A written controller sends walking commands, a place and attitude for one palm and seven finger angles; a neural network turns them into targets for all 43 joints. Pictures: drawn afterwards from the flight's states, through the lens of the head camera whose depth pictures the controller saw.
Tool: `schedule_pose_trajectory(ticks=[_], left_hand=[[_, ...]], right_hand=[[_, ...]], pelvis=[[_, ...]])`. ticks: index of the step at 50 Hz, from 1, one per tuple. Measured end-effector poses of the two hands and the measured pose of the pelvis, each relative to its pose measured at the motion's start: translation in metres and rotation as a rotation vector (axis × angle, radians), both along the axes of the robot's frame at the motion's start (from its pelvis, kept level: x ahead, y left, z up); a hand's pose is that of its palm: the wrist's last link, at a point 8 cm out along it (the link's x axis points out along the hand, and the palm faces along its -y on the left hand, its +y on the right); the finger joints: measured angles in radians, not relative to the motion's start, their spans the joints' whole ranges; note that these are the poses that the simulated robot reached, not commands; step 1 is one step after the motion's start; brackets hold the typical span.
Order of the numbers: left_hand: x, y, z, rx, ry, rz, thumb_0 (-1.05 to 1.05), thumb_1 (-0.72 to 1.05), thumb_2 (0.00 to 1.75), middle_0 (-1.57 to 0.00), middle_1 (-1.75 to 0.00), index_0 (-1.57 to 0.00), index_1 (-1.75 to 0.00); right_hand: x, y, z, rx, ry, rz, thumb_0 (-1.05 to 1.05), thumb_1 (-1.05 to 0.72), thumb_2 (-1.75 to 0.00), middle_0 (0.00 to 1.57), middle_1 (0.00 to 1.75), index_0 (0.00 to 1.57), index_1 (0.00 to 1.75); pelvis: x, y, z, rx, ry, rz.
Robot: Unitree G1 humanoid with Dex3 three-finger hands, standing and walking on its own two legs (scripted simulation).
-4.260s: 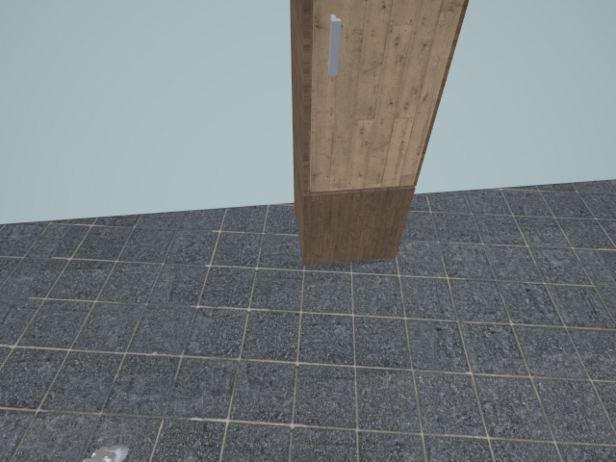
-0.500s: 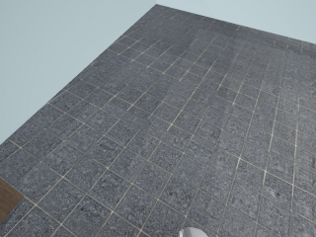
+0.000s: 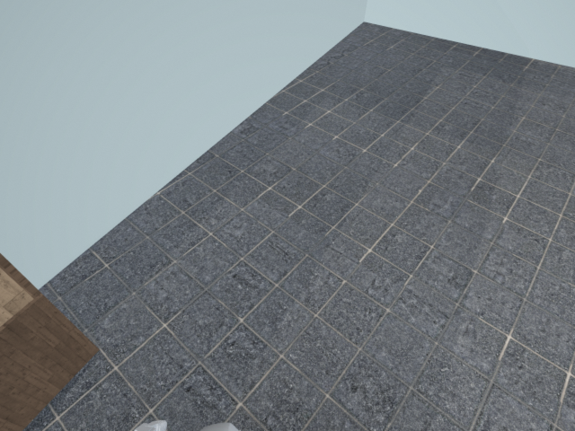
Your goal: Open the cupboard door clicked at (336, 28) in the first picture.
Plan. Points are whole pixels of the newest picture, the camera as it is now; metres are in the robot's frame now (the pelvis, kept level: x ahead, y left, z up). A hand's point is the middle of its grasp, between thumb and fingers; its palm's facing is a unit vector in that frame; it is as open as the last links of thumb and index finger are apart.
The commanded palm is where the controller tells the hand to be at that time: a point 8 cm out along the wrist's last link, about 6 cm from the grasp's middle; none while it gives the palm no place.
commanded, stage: turn to face it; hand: left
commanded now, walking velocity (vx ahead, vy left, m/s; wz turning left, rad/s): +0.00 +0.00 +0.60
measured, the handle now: out of the picture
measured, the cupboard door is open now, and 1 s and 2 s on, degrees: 0 0 0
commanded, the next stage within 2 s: take the last steps up to it in 1.60 s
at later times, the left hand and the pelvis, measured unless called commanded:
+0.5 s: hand out of the picture +0.01 +0.25 -0.15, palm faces +0.29 -0.92 -0.27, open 7.4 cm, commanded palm none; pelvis -0.01 +0.01 +0.00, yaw +15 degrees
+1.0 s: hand out of the picture -0.12 +0.20 -0.18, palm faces +0.59 -0.78 -0.20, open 7.4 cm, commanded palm none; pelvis -0.05 +0.01 -0.01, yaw +35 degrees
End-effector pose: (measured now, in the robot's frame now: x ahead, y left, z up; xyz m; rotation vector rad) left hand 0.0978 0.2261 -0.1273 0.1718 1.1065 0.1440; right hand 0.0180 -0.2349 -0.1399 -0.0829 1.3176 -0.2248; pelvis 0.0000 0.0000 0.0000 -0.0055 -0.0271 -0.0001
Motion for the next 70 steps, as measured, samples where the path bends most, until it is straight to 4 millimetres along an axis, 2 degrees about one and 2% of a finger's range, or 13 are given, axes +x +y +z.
schedule_pose_trajectory(ticks=[6,12,17,23,30,35,40,44,50,53,57,63,70], left_hand=[[-0.034,0.047,-0.036,-0.026,0.067,0.106,0.00,0.91,0.90,-0.20,-0.30,-0.20,-0.30],[-0.065,0.072,-0.025,-0.016,0.129,0.167,0.00,0.91,0.90,-0.19,-0.30,-0.20,-0.30],[-0.088,0.078,-0.008,0.006,0.137,0.223,0.01,0.91,0.90,-0.19,-0.30,-0.20,-0.30],[-0.104,0.070,0.003,0.037,0.129,0.285,0.01,0.91,0.90,-0.19,-0.30,-0.20,-0.30],[-0.120,0.034,0.012,0.069,0.050,0.355,0.00,0.91,0.90,-0.19,-0.30,-0.20,-0.30],[-0.151,0.007,0.021,0.057,0.068,0.432,0.00,0.91,0.90,-0.20,-0.30,-0.20,-0.30],[-0.173,-0.007,0.016,0.023,0.086,0.481,0.01,0.90,0.90,-0.20,-0.30,-0.20,-0.30],[-0.197,-0.009,0.005,-0.012,0.098,0.539,0.00,0.90,0.90,-0.20,-0.30,-0.21,-0.30],[-0.253,0.008,-0.025,-0.060,0.155,0.655,0.00,0.90,0.90,-0.20,-0.30,-0.21,-0.30],[-0.272,0.019,-0.024,-0.055,0.198,0.688,0.01,0.91,0.90,-0.20,-0.30,-0.20,-0.30],[-0.278,0.034,-0.010,-0.030,0.166,0.724,0.01,0.91,0.90,-0.19,-0.30,-0.20,-0.30],[-0.269,0.047,0.010,0.033,0.079,0.765,0.01,0.91,0.90,-0.19,-0.30,-0.20,-0.30],[-0.247,0.031,0.025,0.095,0.009,0.791,0.00,0.91,0.90,-0.19,-0.30,-0.20,-0.30]], right_hand=[[0.065,-0.001,0.013,-0.126,-0.141,0.131,0.01,-0.92,-0.90,0.20,0.30,0.20,0.30],[0.079,0.011,0.031,-0.153,-0.140,0.212,0.00,-0.92,-0.90,0.20,0.30,0.20,0.30],[0.085,0.024,0.032,-0.112,-0.125,0.259,0.00,-0.91,-0.90,0.20,0.30,0.20,0.30],[0.090,0.030,0.021,-0.049,-0.117,0.306,0.01,-0.91,-0.90,0.21,0.30,0.20,0.30],[0.097,0.010,-0.002,0.006,-0.087,0.368,0.01,-0.91,-0.90,0.21,0.30,0.20,0.30],[0.109,-0.001,0.006,0.006,-0.073,0.438,0.01,-0.91,-0.90,0.20,0.30,0.20,0.30],[0.121,-0.001,0.014,-0.019,-0.068,0.505,0.01,-0.91,-0.90,0.20,0.30,0.20,0.30],[0.134,0.016,0.017,-0.049,-0.055,0.588,0.01,-0.91,-0.90,0.20,0.30,0.20,0.30],[0.158,0.069,0.020,-0.081,-0.140,0.724,0.01,-0.91,-0.90,0.20,0.30,0.20,0.30],[0.159,0.089,0.029,-0.073,-0.181,0.758,0.01,-0.91,-0.90,0.20,0.30,0.20,0.30],[0.153,0.104,0.035,-0.067,-0.176,0.797,0.00,-0.91,-0.90,0.20,0.30,0.20,0.30],[0.148,0.111,0.027,-0.032,-0.137,0.846,0.00,-0.91,-0.90,0.21,0.30,0.20,0.30],[0.154,0.096,0.004,0.015,-0.088,0.874,0.01,-0.91,-0.90,0.21,0.30,0.20,0.30]], pelvis=[[0.001,0.026,-0.020,-0.023,-0.003,0.064],[-0.006,0.034,-0.005,-0.029,0.020,0.118],[-0.007,0.035,0.004,-0.027,0.038,0.166],[-0.009,0.022,0.006,-0.024,0.040,0.233],[-0.018,-0.009,-0.003,-0.007,0.034,0.324],[-0.021,-0.019,0.007,0.015,0.020,0.399],[-0.025,-0.021,0.010,0.027,0.018,0.474],[-0.032,-0.014,0.006,0.023,0.023,0.530],[-0.048,0.008,-0.009,0.005,0.032,0.610],[-0.053,0.012,-0.005,-0.010,0.027,0.626],[-0.058,0.015,0.005,-0.029,0.027,0.673],[-0.058,0.011,0.009,-0.025,0.031,0.741],[-0.046,-0.008,0.003,-0.001,0.036,0.808]])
